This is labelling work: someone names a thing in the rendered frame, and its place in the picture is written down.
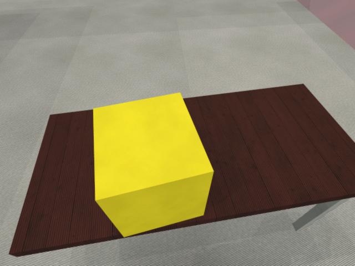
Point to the table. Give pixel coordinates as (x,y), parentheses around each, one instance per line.
(270,149)

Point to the carton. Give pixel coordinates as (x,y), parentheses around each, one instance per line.
(151,169)

